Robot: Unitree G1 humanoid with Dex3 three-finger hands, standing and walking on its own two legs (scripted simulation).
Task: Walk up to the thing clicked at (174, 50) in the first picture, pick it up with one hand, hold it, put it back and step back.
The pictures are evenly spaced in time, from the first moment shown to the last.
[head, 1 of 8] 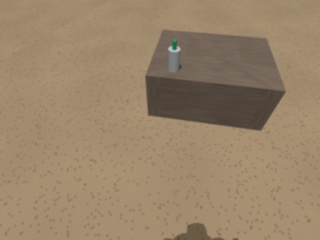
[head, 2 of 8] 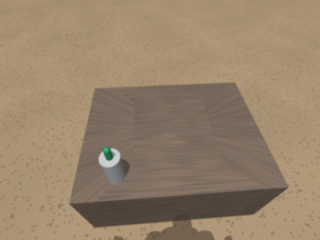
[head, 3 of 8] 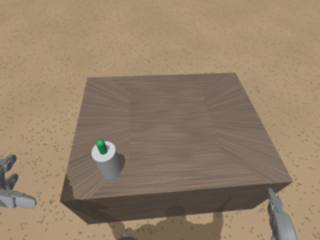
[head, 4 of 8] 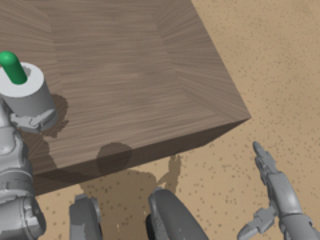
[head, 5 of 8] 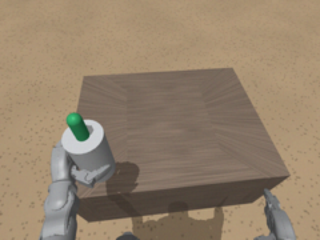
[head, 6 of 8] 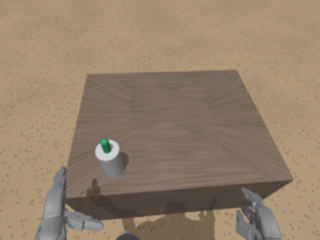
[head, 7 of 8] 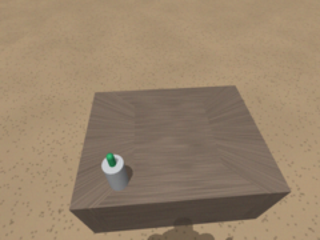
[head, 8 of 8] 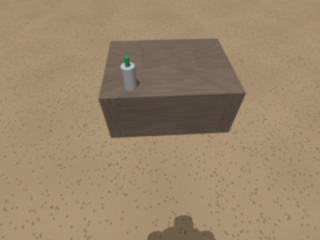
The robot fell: no
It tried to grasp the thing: yes
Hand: left
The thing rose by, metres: 0.29
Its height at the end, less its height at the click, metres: +0.00
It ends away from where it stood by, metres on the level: 0.01
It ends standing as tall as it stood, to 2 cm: yes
